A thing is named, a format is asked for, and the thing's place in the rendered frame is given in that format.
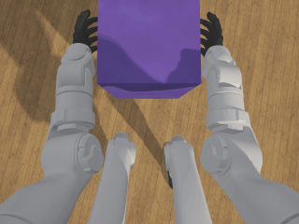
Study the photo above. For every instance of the carton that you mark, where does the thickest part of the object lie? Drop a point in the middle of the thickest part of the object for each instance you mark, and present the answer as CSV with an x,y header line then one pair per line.
x,y
148,49

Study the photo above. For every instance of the left robot forearm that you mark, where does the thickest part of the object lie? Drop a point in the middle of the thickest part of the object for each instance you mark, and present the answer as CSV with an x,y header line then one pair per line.
x,y
73,94

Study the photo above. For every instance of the left robot thigh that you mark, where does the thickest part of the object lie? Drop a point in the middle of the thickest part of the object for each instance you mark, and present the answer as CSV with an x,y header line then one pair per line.
x,y
109,205

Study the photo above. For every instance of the robot left upper arm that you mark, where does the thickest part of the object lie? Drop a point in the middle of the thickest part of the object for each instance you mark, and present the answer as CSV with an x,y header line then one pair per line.
x,y
68,163

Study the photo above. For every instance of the right robot foot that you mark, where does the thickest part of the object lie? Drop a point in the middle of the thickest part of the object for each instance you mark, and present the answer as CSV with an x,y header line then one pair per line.
x,y
169,179

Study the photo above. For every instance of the robot right upper arm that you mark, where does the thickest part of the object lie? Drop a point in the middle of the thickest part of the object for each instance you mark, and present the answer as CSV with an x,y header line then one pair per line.
x,y
235,162

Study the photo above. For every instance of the robot left hand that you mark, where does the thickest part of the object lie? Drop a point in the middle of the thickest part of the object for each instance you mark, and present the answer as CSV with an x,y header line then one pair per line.
x,y
82,32

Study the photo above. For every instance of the robot right hand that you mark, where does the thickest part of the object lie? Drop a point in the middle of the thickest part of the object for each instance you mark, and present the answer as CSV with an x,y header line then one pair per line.
x,y
213,34

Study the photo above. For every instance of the right robot forearm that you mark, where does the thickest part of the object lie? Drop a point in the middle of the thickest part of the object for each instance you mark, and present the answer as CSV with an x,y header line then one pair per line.
x,y
224,94

